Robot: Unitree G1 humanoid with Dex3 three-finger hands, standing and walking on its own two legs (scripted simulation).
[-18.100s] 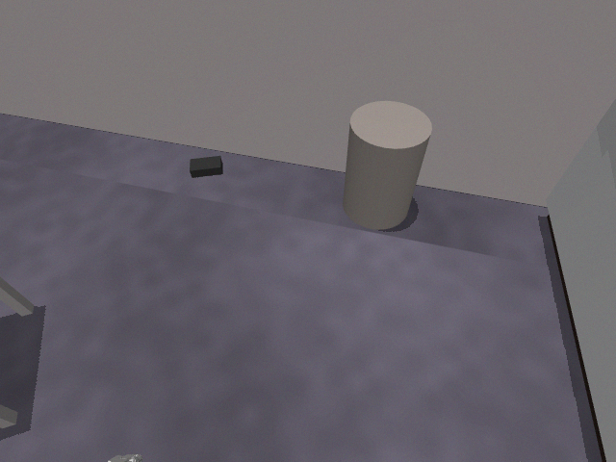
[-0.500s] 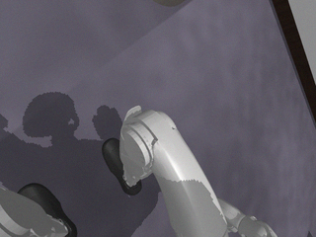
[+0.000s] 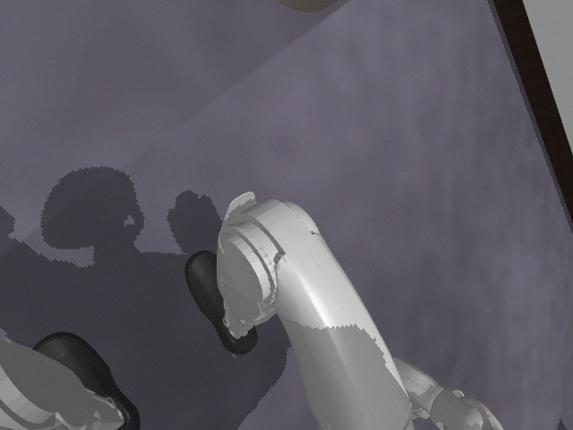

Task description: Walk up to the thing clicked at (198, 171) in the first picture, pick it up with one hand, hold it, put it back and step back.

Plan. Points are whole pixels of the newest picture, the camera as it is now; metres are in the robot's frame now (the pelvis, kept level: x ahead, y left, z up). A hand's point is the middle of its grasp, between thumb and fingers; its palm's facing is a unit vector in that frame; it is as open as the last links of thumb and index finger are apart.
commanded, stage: close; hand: left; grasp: from above
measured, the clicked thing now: out of the picture +0.46 +0.36 -0.30
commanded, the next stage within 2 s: none
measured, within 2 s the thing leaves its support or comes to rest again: neither
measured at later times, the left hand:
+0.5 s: hand out of the picture +0.45 +0.36 -0.27, palm faces -0.19 -0.39 -0.90, open 11.4 cm
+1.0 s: hand out of the picture +0.45 +0.36 -0.27, palm faces -0.19 -0.39 -0.90, open 11.4 cm
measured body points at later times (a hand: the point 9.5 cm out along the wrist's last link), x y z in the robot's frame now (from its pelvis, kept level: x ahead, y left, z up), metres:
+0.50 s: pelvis +0.00 +0.00 +0.00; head +0.31 +0.13 +0.29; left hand +0.46 +0.37 -0.22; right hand +0.03 -0.23 -0.04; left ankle +0.07 +0.12 -0.29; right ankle +0.12 -0.10 -0.29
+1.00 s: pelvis +0.00 +0.00 +0.00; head +0.31 +0.13 +0.29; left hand +0.46 +0.37 -0.22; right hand +0.04 -0.23 -0.04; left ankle +0.07 +0.12 -0.29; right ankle +0.12 -0.10 -0.29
